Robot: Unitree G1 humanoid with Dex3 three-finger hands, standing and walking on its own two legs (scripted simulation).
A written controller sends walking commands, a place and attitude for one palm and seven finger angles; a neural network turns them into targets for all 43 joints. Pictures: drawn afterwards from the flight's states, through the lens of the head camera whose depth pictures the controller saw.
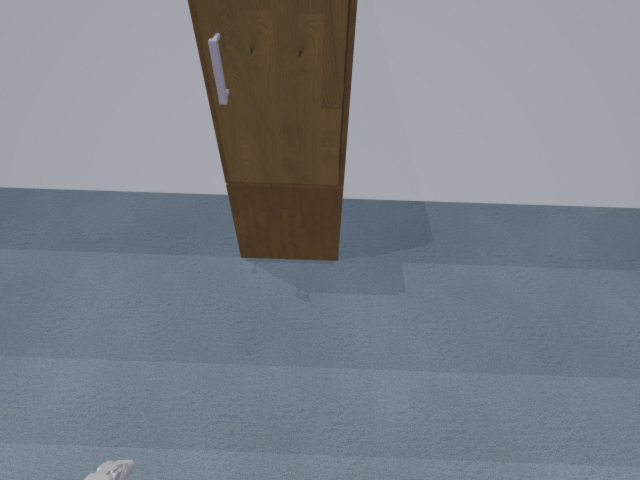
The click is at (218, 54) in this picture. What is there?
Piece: cupboard door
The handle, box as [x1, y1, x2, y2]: [208, 33, 228, 104]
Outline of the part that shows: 215,33 212,38 209,38 208,44 219,103 226,104 228,89 226,89 224,85 217,43 219,33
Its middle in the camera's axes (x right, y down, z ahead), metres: -0.26 -0.44 +1.00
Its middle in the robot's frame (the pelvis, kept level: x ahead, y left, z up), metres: +1.04 +0.32 +0.05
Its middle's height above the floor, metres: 0.81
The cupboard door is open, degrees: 0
